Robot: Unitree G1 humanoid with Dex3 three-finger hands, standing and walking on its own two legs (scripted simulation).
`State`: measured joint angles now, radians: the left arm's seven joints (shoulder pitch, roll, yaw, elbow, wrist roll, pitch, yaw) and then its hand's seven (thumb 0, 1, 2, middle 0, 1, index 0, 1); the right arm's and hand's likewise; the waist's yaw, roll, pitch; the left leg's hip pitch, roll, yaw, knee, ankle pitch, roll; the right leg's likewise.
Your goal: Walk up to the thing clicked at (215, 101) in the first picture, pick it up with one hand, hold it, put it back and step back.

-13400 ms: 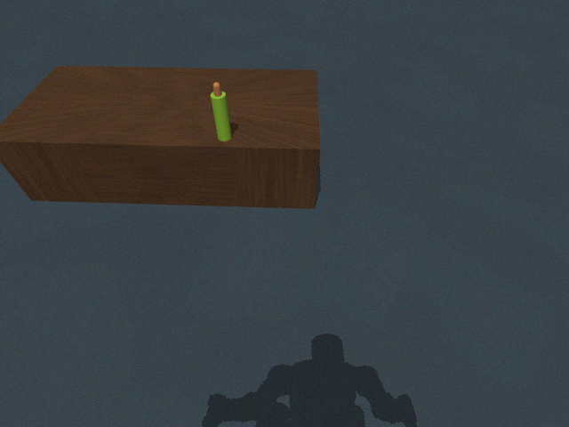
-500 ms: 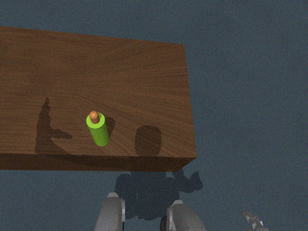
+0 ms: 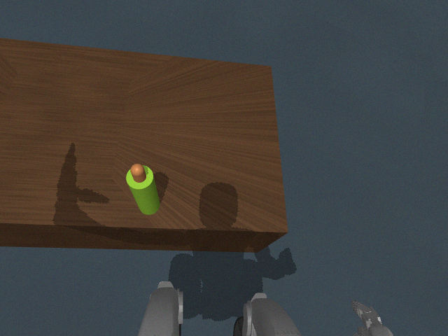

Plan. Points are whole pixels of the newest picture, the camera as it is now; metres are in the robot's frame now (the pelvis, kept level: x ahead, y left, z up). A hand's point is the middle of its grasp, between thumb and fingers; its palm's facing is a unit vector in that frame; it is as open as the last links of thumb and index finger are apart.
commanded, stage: go down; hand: left
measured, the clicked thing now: (144, 189) +0.43 +0.18 -0.20
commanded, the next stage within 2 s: approach in 0.90 s
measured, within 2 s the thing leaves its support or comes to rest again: neither
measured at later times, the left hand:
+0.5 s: hand out of the picture +0.36 +0.38 +0.05, palm faces +0.13 -0.99 +0.01, open 16.9 cm
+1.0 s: hand out of the picture +0.37 +0.38 +0.05, palm faces +0.11 -0.99 +0.03, open 16.8 cm
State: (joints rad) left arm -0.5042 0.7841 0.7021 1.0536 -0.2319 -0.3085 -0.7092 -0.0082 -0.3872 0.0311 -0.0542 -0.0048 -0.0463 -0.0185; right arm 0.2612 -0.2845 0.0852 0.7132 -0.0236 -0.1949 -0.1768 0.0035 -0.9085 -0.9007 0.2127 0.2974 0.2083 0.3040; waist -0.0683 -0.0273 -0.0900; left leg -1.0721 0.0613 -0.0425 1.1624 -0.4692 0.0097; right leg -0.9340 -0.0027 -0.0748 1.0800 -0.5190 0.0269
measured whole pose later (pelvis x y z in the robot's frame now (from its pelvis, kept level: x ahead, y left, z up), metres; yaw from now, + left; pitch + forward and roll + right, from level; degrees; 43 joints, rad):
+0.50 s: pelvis +0.00 +0.00 +0.00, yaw +0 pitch +22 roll -5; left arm -0.53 0.78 0.72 1.04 -0.25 -0.33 -0.73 -0.01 -0.36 0.02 -0.05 0.00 -0.04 -0.01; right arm 0.25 -0.28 0.09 0.72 -0.03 -0.20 -0.17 0.00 -0.91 -0.90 0.21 0.30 0.21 0.30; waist -0.07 -0.03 -0.09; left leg -1.08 0.06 -0.05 1.17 -0.47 0.01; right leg -0.95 0.00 -0.08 1.10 -0.52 0.02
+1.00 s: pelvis -0.01 +0.00 -0.01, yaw +0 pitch +22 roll -5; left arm -0.56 0.80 0.73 1.05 -0.28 -0.33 -0.77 -0.01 -0.33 0.01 -0.05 0.00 -0.04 0.00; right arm 0.26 -0.29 0.10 0.71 -0.02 -0.21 -0.18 0.00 -0.91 -0.90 0.21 0.30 0.21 0.30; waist -0.07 -0.03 -0.09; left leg -1.12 0.06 -0.05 1.20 -0.47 0.00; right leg -0.98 0.00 -0.08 1.12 -0.53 0.02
